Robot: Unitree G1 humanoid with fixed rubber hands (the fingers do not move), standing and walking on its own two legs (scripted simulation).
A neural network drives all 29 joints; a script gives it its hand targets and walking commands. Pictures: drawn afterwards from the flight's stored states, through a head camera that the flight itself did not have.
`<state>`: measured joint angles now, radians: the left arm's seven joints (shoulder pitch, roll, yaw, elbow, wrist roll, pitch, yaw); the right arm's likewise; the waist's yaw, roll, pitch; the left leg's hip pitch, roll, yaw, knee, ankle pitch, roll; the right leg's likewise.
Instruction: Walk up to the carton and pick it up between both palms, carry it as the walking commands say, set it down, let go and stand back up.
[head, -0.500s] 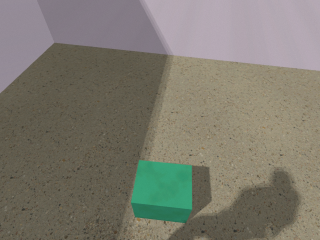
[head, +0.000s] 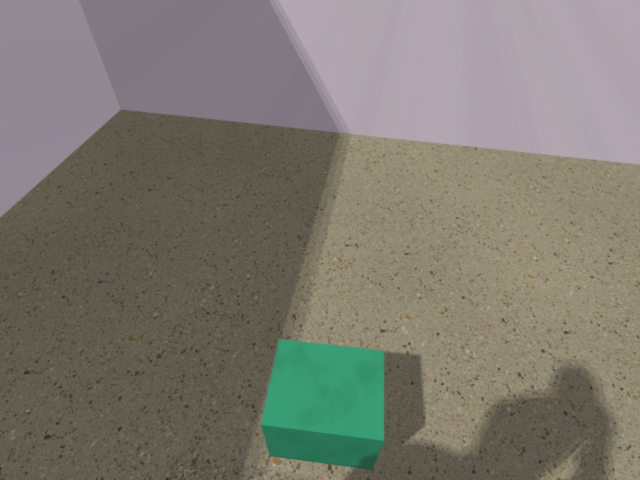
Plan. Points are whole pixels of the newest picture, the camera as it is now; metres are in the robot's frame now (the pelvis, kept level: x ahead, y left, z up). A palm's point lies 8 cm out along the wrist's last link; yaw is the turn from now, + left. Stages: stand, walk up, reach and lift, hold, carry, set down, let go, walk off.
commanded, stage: walk up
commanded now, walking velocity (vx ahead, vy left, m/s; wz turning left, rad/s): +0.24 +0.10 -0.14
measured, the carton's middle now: (325, 404) +0.48 +0.02 -0.65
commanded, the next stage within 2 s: none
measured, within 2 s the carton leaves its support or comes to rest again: neither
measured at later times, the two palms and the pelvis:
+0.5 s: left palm (137, 461) +0.19 +0.28 -0.15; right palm out of the picture +0.08 -0.19 -0.12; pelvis +0.10 +0.04 +0.00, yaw -1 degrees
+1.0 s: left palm out of the picture +0.14 +0.18 -0.11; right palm out of the picture +0.07 -0.31 -0.16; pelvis +0.07 -0.06 +0.00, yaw -2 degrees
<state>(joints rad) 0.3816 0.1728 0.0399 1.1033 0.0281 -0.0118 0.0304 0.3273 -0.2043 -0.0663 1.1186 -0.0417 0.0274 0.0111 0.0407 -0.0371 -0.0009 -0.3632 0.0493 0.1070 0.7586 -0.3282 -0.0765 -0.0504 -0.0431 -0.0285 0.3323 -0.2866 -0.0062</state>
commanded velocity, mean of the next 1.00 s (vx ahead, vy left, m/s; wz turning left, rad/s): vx -0.03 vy -0.05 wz -0.03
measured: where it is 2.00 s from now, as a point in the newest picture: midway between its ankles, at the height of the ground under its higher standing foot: outside the picture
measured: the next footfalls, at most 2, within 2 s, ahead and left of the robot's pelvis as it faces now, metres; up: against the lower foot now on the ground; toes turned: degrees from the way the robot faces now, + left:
left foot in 0.14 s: +0.13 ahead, +0.19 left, +0.00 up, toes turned +10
right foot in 0.66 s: +0.18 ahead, -0.14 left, +0.00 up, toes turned -9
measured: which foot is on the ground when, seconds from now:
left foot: up 0.00-0.12, down 0.14-0.66, up 0.68-1.00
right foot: down 0.00-0.16, up 0.18-0.64, down 0.66-1.00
